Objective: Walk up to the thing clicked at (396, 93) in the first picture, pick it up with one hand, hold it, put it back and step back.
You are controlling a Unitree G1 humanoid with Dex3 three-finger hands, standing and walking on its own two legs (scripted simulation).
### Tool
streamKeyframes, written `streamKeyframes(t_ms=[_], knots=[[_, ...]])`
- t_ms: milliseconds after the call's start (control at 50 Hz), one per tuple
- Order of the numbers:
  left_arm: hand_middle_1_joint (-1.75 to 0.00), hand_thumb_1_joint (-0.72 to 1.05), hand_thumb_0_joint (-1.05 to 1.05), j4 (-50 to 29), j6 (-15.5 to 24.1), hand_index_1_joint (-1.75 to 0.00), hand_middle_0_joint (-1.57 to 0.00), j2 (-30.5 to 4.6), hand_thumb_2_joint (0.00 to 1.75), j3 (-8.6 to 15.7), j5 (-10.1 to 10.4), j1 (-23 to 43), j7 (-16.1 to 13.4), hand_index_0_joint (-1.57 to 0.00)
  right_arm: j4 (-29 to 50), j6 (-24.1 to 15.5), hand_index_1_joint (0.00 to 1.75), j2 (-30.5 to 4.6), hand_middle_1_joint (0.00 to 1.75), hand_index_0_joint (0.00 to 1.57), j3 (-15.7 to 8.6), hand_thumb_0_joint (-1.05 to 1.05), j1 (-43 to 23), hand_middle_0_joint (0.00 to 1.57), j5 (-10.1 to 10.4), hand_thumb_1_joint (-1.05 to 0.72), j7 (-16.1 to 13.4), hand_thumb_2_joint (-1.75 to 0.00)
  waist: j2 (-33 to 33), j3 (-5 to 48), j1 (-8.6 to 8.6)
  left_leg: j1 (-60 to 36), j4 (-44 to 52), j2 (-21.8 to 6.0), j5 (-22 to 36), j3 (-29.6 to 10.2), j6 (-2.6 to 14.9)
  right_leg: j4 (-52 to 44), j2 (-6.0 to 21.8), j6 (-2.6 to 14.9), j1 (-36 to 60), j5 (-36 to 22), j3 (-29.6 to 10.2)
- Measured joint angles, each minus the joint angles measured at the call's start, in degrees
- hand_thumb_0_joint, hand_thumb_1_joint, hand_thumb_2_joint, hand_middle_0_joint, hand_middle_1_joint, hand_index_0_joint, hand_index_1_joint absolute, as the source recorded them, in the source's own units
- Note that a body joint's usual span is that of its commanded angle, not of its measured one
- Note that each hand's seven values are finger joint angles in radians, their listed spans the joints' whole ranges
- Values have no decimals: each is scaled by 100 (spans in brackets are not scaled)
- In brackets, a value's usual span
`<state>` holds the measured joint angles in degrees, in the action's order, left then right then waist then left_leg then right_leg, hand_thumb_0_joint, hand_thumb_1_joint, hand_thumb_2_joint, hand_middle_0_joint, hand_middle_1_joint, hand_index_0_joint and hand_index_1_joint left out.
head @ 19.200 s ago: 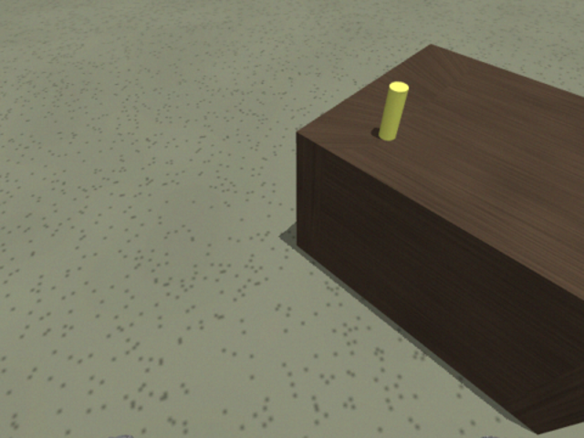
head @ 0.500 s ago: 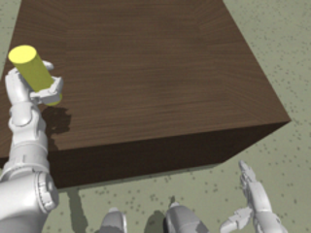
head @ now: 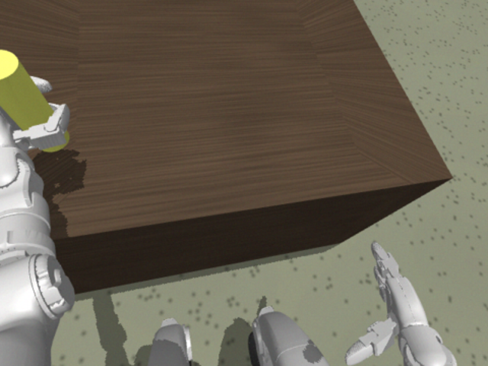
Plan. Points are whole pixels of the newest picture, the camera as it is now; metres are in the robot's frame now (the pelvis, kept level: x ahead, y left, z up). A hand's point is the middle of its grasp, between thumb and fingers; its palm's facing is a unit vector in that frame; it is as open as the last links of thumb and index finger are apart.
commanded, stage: lower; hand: left
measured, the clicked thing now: (28, 108) +0.50 +0.26 +0.07
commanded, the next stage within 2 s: loosen in 1.14 s
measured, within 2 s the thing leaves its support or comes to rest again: rests again in 0.92 s
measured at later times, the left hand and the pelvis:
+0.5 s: hand (59, 128) +0.52 +0.25 +0.00, palm faces +0.28 -0.96 +0.00, open 6.7 cm; pelvis -0.01 +0.00 -0.03, yaw -1 degrees
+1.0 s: hand (66, 136) +0.52 +0.25 -0.03, palm faces +0.29 -0.96 +0.00, open 6.7 cm; pelvis -0.02 +0.00 -0.04, yaw -1 degrees
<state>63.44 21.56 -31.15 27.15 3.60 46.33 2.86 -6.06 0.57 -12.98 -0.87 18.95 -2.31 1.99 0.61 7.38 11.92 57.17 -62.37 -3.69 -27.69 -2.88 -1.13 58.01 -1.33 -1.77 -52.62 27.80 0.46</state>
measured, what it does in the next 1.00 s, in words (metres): stands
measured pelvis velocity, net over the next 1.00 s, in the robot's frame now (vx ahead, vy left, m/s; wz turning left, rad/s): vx -0.02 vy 0.00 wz -0.03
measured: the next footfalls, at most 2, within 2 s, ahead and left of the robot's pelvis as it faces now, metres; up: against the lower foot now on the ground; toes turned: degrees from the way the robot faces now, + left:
none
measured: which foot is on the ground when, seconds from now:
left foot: down 0.00-1.00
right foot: down 0.00-1.00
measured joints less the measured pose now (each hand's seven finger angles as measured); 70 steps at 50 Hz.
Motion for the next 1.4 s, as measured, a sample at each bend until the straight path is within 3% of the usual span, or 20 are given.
streamKeyframes(t_ms=[200, 520, 760, 1100, 1280, 1400], knots=[[-110, -3, 1, 525, 112, -111, -88, -284, 115, 117, -76, 228, 76, -94, 234, 27, 5, -52, 5, 6, 66, -1, -10, 5, -34, 55, 59, -5, -35, 55, 142, 370, -255, -18, -71, -24, -6, 258, -24, 10, -371, 72, 11], [-110, -2, 1, 582, 446, -111, -88, -552, 115, 367, -269, 330, 27, -94, 546, 42, 5, -81, 5, 6, 101, -1, -56, 5, -124, 53, 66, -5, 58, 81, 448, 1013, -764, -42, -210, -136, -33, 726, -66, 23, -970, 209, 95], [-110, -3, 1, 753, 452, -111, -89, -620, 116, 325, -249, 353, 22, -94, 683, 69, 5, -103, 5, 6, 87, -1, -2, 6, -135, 54, 125, -5, -27, 100, 466, 1316, -1000, -48, -273, -120, 9, 920, -76, -19, -1264, 243, 68], [-109, -4, 1, 821, 583, -111, -89, -759, 117, 353, -423, 459, -177, -95, 857, 81, 5, -104, 5, 6, 70, -1, -13, 6, -211, 53, 159, -5, 18, 138, 646, 1632, -1257, -49, -323, -181, 12, 1132, -91, -28, -1543, 283, 113], [-109, -4, 1, 891, 672, -110, -90, -789, 117, 415, -380, 517, -165, -96, 999, 88, 5, -144, 5, 6, 72, -1, 5, 6, -193, 53, 168, -5, -6, 142, 652, 1777, -1373, -40, -337, -177, 25, 1261, -86, -41, -1695, 303, 102], [-106, -4, -1, 894, 675, -107, -91, -836, 110, 408, -397, 568, -176, -97, 1089, 101, 5, -158, 5, 6, 77, -1, 47, 6, -190, 53, 176, -5, 18, 160, 684, 1852, -1435, -38, -332, -200, 11, 1335, -88, -30, -1769, 310, 121]])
